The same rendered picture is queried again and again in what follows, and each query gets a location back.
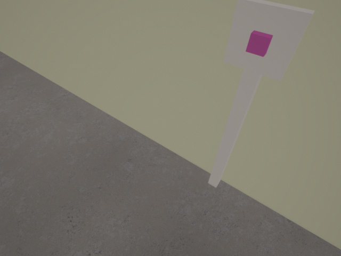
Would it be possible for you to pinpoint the panel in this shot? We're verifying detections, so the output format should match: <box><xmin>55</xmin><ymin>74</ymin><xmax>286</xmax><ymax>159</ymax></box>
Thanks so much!
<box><xmin>208</xmin><ymin>0</ymin><xmax>315</xmax><ymax>188</ymax></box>

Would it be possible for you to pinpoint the button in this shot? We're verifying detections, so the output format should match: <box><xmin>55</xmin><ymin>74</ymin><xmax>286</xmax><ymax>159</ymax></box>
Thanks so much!
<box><xmin>246</xmin><ymin>30</ymin><xmax>273</xmax><ymax>57</ymax></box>

